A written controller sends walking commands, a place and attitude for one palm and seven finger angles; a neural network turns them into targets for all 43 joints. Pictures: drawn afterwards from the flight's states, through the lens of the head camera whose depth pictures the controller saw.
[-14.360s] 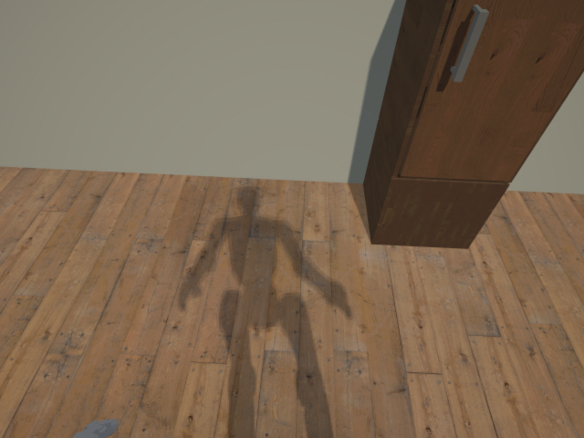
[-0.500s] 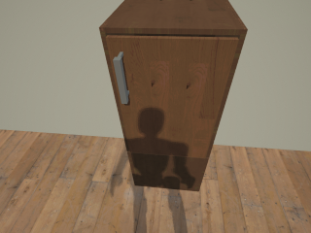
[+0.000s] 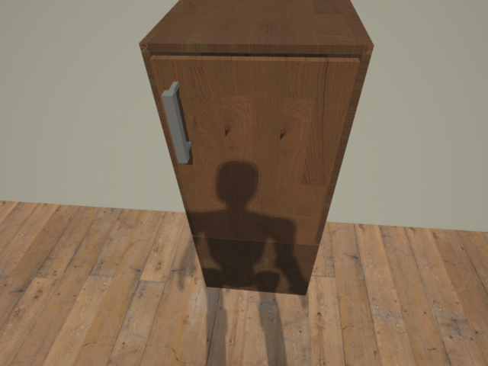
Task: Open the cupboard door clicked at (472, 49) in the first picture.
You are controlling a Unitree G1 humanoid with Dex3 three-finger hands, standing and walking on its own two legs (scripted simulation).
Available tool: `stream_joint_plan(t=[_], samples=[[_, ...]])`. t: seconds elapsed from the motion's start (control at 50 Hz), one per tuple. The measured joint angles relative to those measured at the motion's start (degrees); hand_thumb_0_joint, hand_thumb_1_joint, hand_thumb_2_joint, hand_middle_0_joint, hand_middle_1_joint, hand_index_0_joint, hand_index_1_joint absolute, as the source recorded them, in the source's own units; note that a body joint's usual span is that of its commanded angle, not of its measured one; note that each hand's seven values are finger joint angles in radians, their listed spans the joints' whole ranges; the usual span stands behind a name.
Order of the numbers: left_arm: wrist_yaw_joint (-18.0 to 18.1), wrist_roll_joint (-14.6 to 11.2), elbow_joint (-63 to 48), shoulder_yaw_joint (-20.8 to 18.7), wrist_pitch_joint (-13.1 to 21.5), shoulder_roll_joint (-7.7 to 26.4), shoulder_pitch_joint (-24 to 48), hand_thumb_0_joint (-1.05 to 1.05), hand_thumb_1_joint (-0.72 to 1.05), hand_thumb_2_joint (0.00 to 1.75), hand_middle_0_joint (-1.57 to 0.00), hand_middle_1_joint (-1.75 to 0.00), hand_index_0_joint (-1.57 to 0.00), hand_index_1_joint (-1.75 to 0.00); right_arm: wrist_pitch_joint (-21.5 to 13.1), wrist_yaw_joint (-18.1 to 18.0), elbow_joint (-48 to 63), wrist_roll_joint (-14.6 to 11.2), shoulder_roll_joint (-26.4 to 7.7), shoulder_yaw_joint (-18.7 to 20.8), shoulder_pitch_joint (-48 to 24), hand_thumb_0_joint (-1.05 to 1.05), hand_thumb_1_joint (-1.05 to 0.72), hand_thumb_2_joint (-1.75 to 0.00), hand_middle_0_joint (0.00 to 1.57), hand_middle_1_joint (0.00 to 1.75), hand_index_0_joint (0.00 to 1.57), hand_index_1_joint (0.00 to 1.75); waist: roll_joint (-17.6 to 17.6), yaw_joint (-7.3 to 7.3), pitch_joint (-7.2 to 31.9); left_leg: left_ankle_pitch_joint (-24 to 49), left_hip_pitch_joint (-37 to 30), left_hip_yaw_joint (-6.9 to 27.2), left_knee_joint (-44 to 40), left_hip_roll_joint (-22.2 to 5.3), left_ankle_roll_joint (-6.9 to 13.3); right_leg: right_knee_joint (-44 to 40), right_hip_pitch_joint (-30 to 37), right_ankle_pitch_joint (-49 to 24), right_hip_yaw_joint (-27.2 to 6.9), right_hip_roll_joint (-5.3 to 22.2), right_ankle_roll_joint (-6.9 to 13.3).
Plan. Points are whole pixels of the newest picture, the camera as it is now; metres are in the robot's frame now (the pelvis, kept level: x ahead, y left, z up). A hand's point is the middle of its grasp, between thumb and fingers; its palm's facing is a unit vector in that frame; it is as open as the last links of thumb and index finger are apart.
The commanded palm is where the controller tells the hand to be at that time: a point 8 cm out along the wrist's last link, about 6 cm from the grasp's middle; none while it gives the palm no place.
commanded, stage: look again from close up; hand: left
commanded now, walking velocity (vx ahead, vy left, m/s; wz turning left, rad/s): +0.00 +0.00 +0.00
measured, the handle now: (179, 124) +0.56 +0.16 +0.12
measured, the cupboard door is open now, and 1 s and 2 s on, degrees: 0 0 0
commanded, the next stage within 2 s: raise the hand with hooked fingers in 1.88 s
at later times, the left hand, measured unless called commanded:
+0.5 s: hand out of the picture +0.11 +0.20 -0.15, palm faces +0.00 -0.95 -0.32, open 7.4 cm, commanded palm none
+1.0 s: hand out of the picture +0.14 +0.19 -0.14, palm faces +0.00 -0.95 -0.32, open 7.4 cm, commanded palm none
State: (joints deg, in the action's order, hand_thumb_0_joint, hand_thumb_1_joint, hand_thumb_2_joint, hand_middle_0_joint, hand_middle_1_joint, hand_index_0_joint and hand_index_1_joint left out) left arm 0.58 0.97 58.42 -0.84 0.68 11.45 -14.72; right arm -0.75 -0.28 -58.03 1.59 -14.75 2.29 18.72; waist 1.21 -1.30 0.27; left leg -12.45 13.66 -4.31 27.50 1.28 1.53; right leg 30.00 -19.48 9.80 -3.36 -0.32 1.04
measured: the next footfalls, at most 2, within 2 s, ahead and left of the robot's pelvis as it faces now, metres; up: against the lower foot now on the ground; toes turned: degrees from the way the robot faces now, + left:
none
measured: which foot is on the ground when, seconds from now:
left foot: down 0.00-1.00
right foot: down 0.00-1.00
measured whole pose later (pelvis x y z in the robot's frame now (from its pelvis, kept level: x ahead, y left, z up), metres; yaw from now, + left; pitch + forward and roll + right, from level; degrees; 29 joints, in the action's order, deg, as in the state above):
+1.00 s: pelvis +0.06 -0.04 +0.01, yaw +1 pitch -2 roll +1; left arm 0.7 0.3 61.7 -0.2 1.6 15.7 -8.5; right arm -1.4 -0.5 -62.5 1.2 -16.9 0.2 11.0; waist 1.1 -0.7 -2.0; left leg -13.0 4.7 -1.8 19.4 -2.4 -2.3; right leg 22.2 -10.4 10.1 -1.0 -3.9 3.9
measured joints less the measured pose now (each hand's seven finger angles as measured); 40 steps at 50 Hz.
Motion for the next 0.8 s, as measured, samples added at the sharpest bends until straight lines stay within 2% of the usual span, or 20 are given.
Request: stream_joint_plan(t=[0.16,0.48,0.8], samples=[[-0.1,-0.2,0.4,0.0,0.0,1.6,2.4,0.01,0.91,0.9,-0.2,-0.3,-0.2,-0.3,-0.3,0.1,-1.2,0.0,-0.4,-0.4,-0.6,0.01,-0.91,-0.9,0.2,0.3,0.2,0.29,-0.2,-0.49,-0.1,0.2,-1.3,0.8,-1.6,-0.6,-0.8,-1.6,1.4,-0.8,0.7,-0.6,0.5],[0.2,-0.7,2.9,0.6,0.8,3.0,4.3,0.01,0.91,0.9,-0.2,-0.3,-0.2,-0.3,-1.1,-0.1,-3.2,-0.4,-1.3,-1.5,-4.4,0.01,-0.91,-0.9,0.2,0.3,0.21,0.29,0.6,0.18,-1.8,-0.5,-5.6,1.9,-5.5,-1.9,-2.4,-4.6,5.3,0.5,1.7,-1.9,1.5],[0.1,-0.7,3.0,0.8,1.0,3.6,6.4,0.01,0.91,0.9,-0.2,-0.3,-0.2,-0.3,-0.9,-0.3,-3.4,-0.4,-1.9,-1.9,-8.6,0.01,-0.91,-0.9,0.2,0.3,0.21,0.29,0.3,0.66,-1.9,-1.0,-8.5,2.3,-7.3,-3.2,-3.6,-6.3,8.3,1.1,2.2,-3.2,2.6]])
